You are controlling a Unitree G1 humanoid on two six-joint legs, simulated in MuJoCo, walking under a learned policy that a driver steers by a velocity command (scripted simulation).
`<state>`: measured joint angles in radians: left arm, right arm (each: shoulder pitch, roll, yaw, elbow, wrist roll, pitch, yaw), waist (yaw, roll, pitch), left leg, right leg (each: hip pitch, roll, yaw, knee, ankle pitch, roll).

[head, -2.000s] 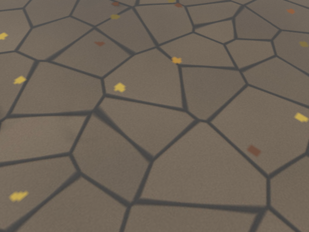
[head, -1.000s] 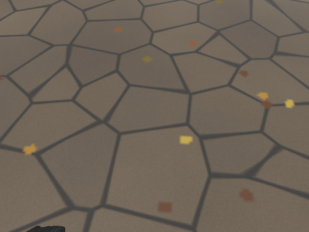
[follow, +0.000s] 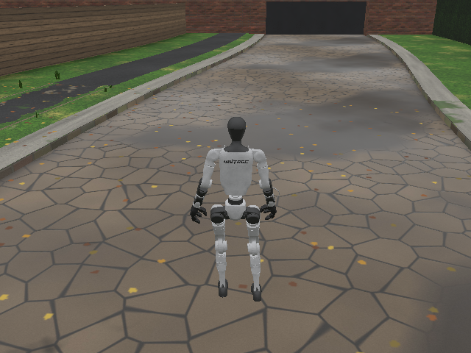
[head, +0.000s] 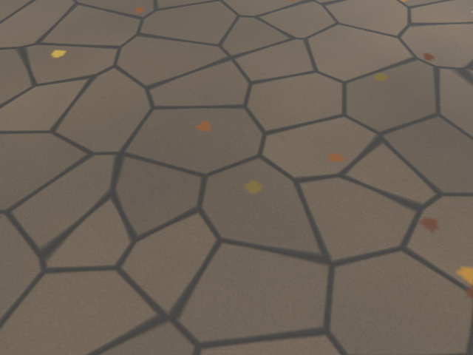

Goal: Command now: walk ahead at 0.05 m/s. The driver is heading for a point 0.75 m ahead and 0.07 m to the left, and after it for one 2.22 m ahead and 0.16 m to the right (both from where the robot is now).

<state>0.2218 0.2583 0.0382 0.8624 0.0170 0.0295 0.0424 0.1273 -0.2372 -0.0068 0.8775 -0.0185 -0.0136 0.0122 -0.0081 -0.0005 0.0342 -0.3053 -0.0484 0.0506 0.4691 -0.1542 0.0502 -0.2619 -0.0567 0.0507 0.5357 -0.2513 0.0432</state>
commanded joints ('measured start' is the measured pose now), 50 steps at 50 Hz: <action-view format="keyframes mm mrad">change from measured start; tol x16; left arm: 1 17 113 27 -18 4 -26 0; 29 -25 38 8 104 -37 -102 -19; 35 341 186 56 235 -31 -129 -38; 50 250 140 37 194 -36 -120 -19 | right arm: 1 -33 -126 -28 -52 0 -6 -10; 28 129 -208 -61 136 41 -20 -30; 34 -148 -72 -32 0 43 -57 -14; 50 -268 -114 -42 -79 49 -73 34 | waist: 1 -5 -75 8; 28 -29 173 78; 32 84 115 62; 35 149 -258 50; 50 26 -120 88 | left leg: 1 24 90 -110 -122 -247 -8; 20 145 85 -79 -29 171 4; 24 63 85 -116 -71 -465 45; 28 115 317 -492 -258 -673 191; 32 -95 249 -333 -202 -446 124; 34 -365 17 8 273 -245 -17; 37 -632 86 -94 635 -311 -1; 50 -193 67 -3 70 129 24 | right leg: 1 -45 -23 34 -153 -127 -57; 20 74 10 -10 -117 204 -36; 24 -33 55 -48 -76 -288 -79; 28 -191 65 -80 132 -214 -98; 32 135 40 -61 -99 -108 -163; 35 478 -306 528 -335 -63 -319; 40 483 -222 222 -337 308 -231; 45 192 -129 43 -450 276 -213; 50 302 -201 16 -390 478 -183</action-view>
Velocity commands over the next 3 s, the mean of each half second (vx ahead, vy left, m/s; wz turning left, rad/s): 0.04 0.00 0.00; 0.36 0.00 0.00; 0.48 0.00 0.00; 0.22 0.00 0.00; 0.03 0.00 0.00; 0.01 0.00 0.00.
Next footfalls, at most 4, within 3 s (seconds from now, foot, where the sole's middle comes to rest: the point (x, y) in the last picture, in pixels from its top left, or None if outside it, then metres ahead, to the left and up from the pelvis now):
1.06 left None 0.44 0.10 -0.77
1.60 right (291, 270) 0.77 -0.13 -0.77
1.98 left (214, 269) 0.77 0.11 -0.77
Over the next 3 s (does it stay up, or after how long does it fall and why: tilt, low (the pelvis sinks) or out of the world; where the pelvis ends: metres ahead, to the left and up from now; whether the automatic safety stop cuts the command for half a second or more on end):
stays up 0.73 -0.02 0.01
